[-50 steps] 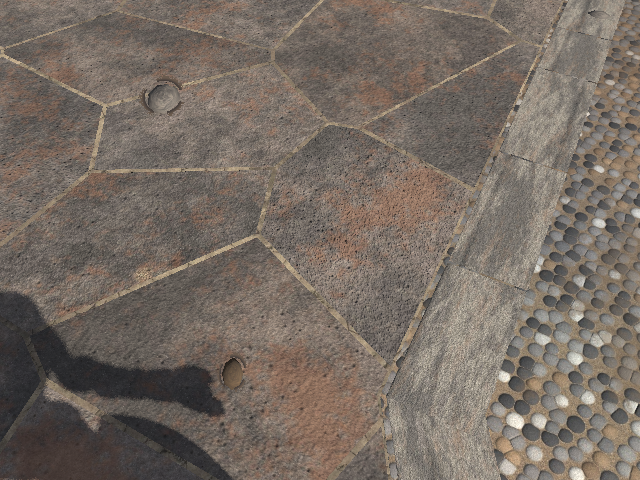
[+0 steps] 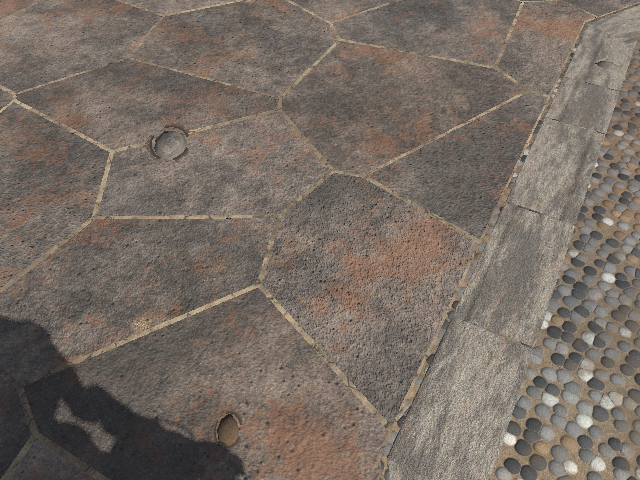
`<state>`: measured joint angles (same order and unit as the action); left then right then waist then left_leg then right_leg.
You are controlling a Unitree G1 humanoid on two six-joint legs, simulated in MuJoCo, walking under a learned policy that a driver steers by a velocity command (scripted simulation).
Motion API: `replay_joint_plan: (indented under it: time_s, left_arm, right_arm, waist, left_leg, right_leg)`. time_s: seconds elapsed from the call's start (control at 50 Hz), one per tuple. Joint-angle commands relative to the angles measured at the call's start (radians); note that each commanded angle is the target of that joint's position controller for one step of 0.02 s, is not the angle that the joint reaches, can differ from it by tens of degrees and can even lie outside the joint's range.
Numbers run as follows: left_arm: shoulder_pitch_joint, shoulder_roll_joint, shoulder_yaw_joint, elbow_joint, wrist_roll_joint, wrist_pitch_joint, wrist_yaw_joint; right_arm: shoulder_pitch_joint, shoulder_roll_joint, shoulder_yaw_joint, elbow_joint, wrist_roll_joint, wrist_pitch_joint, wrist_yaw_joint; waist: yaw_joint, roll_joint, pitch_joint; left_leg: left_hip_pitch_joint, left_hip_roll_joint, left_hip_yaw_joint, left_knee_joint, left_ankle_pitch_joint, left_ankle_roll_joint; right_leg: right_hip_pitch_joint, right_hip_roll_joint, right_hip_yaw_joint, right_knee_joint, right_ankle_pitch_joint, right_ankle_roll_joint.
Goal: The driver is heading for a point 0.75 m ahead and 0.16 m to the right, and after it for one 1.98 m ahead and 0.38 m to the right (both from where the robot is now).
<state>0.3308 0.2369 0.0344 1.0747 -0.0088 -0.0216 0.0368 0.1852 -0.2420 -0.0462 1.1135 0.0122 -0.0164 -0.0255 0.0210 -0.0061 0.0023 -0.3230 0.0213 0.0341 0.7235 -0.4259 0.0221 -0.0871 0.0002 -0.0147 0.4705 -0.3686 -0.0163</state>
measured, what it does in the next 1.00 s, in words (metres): walks ahead: right foot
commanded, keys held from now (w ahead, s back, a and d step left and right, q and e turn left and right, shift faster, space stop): no key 0.52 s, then w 0.48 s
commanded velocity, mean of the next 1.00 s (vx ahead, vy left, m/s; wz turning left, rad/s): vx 0.17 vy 0.00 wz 0.00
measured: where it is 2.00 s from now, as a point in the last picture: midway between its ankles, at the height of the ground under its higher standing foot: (366, 408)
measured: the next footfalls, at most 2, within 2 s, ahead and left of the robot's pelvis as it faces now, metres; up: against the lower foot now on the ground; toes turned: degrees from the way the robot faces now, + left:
right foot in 0.30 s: +0.11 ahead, -0.12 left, +0.00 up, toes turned -3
left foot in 1.28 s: +0.51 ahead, +0.08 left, +0.00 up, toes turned +1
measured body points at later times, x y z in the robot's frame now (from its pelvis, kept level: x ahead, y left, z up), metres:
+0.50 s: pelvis +0.05 +0.01 +0.00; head +0.06 +0.01 +0.45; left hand +0.08 +0.27 -0.14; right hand +0.10 -0.24 -0.15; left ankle +0.03 +0.12 -0.73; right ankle +0.01 -0.12 -0.73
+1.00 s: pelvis +0.16 -0.04 +0.01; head +0.17 -0.06 +0.46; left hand +0.11 +0.20 -0.13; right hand +0.26 -0.30 -0.13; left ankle +0.17 +0.11 -0.65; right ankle +0.07 -0.12 -0.73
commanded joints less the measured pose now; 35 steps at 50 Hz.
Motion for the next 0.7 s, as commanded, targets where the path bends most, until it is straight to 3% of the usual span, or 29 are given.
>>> replay_joint_plan:
  time_s: [0.02, 0.04, 0.06, 0.08, 0.1, 0.12, 0.16, 0.18, 0.24, 0.28, 0.3, 0.32, 0.34, 0.36, 0.38, 0.44, 0.52, 0.54, 0.58, 0.6, 0.64, 0.68, 0.7]
  left_arm:
    - [-0.087, 0.123, 0.020, -0.054, -0.013, -0.008, 0.003]
    - [-0.058, 0.124, 0.019, -0.045, -0.013, -0.005, 0.000]
    - [-0.018, 0.124, 0.017, -0.045, 0.005, -0.007, 0.002]
    - [0.044, 0.034, -0.005, -0.042, 0.025, -0.001, 0.014]
    - [0.044, 0.036, -0.005, -0.036, 0.017, 0.012, 0.022]
    - [0.015, 0.055, -0.001, -0.046, 0.004, 0.017, 0.025]
    - [-0.016, 0.067, 0.002, -0.045, 0.003, 0.025, 0.029]
    - [-0.019, 0.074, 0.006, -0.041, 0.003, 0.028, 0.027]
    - [-0.008, 0.042, 0.002, -0.024, -0.006, 0.030, 0.018]
    - [0.015, 0.036, 0.002, 0.003, -0.001, 0.029, 0.016]
    - [0.005, 0.066, 0.007, 0.003, 0.013, 0.034, 0.014]
    - [-0.010, 0.094, 0.010, -0.011, 0.016, 0.043, 0.016]
    - [-0.040, 0.130, 0.016, -0.007, 0.001, 0.044, 0.014]
    - [-0.059, 0.095, 0.012, -0.011, -0.002, 0.039, 0.011]
    - [-0.066, 0.079, 0.010, -0.009, 0.004, 0.032, 0.011]
    - [-0.066, 0.089, 0.017, -0.004, 0.008, 0.012, 0.009]
    - [-0.069, 0.079, 0.018, 0.004, 0.005, 0.013, 0.009]
    - [-0.052, 0.074, 0.019, 0.014, 0.004, 0.015, 0.010]
    - [-0.048, 0.081, 0.027, 0.018, -0.008, 0.018, 0.012]
    - [-0.053, 0.078, 0.027, 0.011, -0.010, 0.014, 0.012]
    - [-0.069, 0.066, 0.024, -0.013, -0.017, -0.012, 0.010]
    - [-0.108, 0.038, 0.017, -0.043, -0.020, -0.050, -0.003]
    - [-0.130, 0.018, 0.013, -0.062, -0.019, -0.066, -0.013]
  right_arm:
    - [-0.006, -0.044, -0.008, -0.032, 0.000, -0.039, 0.015]
    - [0.038, -0.065, -0.017, -0.010, -0.010, -0.033, 0.014]
    - [0.080, -0.133, -0.030, -0.011, -0.016, -0.025, 0.007]
    - [0.096, -0.142, -0.021, 0.001, -0.012, -0.019, 0.008]
    - [0.096, -0.086, -0.001, 0.001, -0.015, -0.019, 0.011]
    - [0.067, -0.082, 0.005, -0.002, -0.019, -0.023, 0.011]
    - [0.031, -0.136, -0.004, -0.022, -0.021, -0.036, 0.011]
    - [0.017, -0.133, -0.001, -0.030, -0.021, -0.042, 0.008]
    - [-0.045, -0.108, 0.008, -0.045, -0.017, -0.031, 0.000]
    - [-0.062, -0.112, 0.006, -0.042, -0.003, -0.014, -0.001]
    - [-0.023, -0.114, 0.002, -0.031, 0.005, -0.012, 0.003]
    - [-0.001, -0.109, 0.002, -0.027, -0.003, -0.012, 0.007]
    - [0.021, -0.072, 0.005, -0.029, -0.010, -0.007, 0.008]
    - [0.006, -0.069, 0.005, -0.025, -0.015, -0.003, 0.005]
    - [-0.002, -0.073, 0.002, -0.026, -0.010, -0.002, 0.002]
    - [0.007, -0.073, 0.001, -0.027, -0.010, 0.006, -0.005]
    - [0.000, -0.074, -0.001, -0.028, -0.009, 0.013, -0.007]
    - [0.014, -0.068, -0.001, -0.019, -0.008, 0.016, -0.008]
    - [0.018, -0.074, -0.008, -0.016, 0.004, 0.020, -0.009]
    - [0.017, -0.079, -0.010, -0.020, 0.007, 0.018, -0.010]
    - [0.046, -0.087, -0.012, -0.027, 0.016, -0.005, -0.009]
    - [0.129, -0.122, -0.021, -0.014, 0.026, -0.037, -0.002]
    - [0.167, -0.158, -0.031, -0.006, 0.027, -0.050, 0.002]
  waist:
    - [-0.064, -0.093, 0.105]
    - [-0.071, -0.059, 0.064]
    - [-0.054, 0.066, 0.007]
    - [-0.020, 0.226, -0.073]
    - [-0.031, 0.221, -0.075]
    - [-0.025, 0.186, -0.037]
    - [-0.026, 0.136, -0.034]
    - [-0.019, 0.110, -0.047]
    - [0.014, 0.097, -0.035]
    - [0.039, 0.079, -0.018]
    - [0.020, 0.053, -0.012]
    - [-0.006, 0.010, -0.006]
    - [-0.048, -0.082, 0.029]
    - [-0.030, -0.053, 0.052]
    - [-0.028, -0.032, 0.061]
    - [-0.027, -0.022, 0.008]
    - [-0.025, -0.019, -0.008]
    - [-0.023, -0.015, -0.029]
    - [-0.024, -0.007, 0.009]
    - [-0.025, 0.006, 0.065]
    - [-0.037, 0.035, 0.157]
    - [-0.066, 0.093, 0.179]
    - [-0.070, 0.153, 0.170]
  left_leg:
    - [0.038, 0.007, 0.019, -0.226, 0.144, 0.017]
    - [0.177, -0.015, 0.007, -0.308, 0.340, 0.005]
    - [0.294, 0.079, -0.121, -0.313, 0.620, 0.015]
    - [0.327, 0.196, -0.261, -0.314, 0.716, 0.119]
    - [0.290, 0.257, -0.356, -0.346, 0.720, 0.193]
    - [0.276, 0.259, -0.351, -0.354, 0.722, 0.206]
    - [0.286, 0.269, -0.335, -0.352, 0.765, 0.208]
    - [0.267, 0.274, -0.316, -0.351, 0.810, 0.207]
    - [0.184, 0.207, -0.201, -0.360, 0.761, 0.171]
    - [0.124, 0.138, -0.123, -0.341, 0.691, 0.126]
    - [0.110, 0.105, -0.107, -0.346, 0.575, 0.089]
    - [0.097, 0.071, -0.085, -0.359, 0.395, 0.061]
    - [0.111, 0.010, -0.037, -0.388, 0.284, 0.035]
    - [0.135, -0.003, -0.025, -0.370, 0.279, 0.019]
    - [0.135, -0.003, -0.022, -0.352, 0.335, 0.017]
    - [0.186, 0.010, -0.023, -0.316, 0.502, 0.024]
    - [0.203, 0.012, -0.022, -0.313, 0.487, 0.021]
    - [0.209, -0.002, -0.007, -0.309, 0.387, 0.023]
    - [0.156, -0.025, 0.007, -0.285, 0.019, 0.046]
    - [0.103, -0.012, -0.020, -0.296, -0.153, 0.062]
    - [0.058, 0.045, -0.113, -0.327, -0.304, 0.103]
    - [0.135, 0.149, -0.282, -0.389, -0.329, 0.171]
    - [0.187, 0.236, -0.419, -0.447, -0.307, 0.222]
  right_leg:
    - [-0.116, -0.202, 0.174, -0.117, 0.297, -0.124]
    - [-0.155, -0.148, 0.124, -0.060, 0.367, -0.079]
    - [-0.203, -0.073, 0.048, 0.058, 0.333, -0.020]
    - [-0.221, -0.001, -0.004, 0.129, 0.031, 0.043]
    - [-0.194, -0.017, 0.028, 0.182, -0.141, 0.069]
    - [-0.229, -0.022, 0.044, 0.231, -0.194, 0.079]
    - [-0.287, -0.040, 0.068, 0.315, -0.226, 0.088]
    - [-0.275, -0.059, 0.084, 0.345, -0.217, 0.090]
    - [-0.180, -0.076, 0.060, 0.192, -0.110, 0.083]
    - [-0.053, -0.045, 0.010, -0.044, 0.183, 0.065]
    - [-0.013, -0.051, 0.030, -0.071, 0.316, 0.054]
    - [0.000, -0.075, 0.046, -0.079, 0.385, 0.038]
    - [-0.063, -0.063, 0.036, -0.035, 0.340, 0.010]
    - [-0.095, -0.054, 0.035, -0.038, 0.299, 0.003]
    - [-0.093, -0.058, 0.041, -0.046, 0.325, 0.007]
    - [-0.067, -0.060, 0.041, -0.047, 0.431, 0.012]
    - [-0.060, -0.056, 0.036, -0.052, 0.427, 0.009]
    - [-0.050, -0.044, 0.023, -0.051, 0.332, 0.005]
    - [-0.104, -0.015, 0.003, -0.018, -0.002, -0.027]
    - [-0.165, -0.017, 0.015, -0.014, -0.167, -0.044]
    - [-0.280, -0.029, 0.041, 0.014, -0.286, -0.067]
    - [-0.402, -0.017, 0.015, 0.135, -0.205, -0.070]
    - [-0.454, 0.000, -0.022, 0.227, -0.122, -0.066]
Keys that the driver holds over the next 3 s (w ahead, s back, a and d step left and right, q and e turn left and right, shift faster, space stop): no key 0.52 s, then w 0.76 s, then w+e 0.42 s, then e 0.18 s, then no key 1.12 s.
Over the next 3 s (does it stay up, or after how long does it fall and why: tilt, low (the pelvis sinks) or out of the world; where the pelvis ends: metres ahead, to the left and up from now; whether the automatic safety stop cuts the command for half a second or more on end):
stays up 0.78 -0.10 0.00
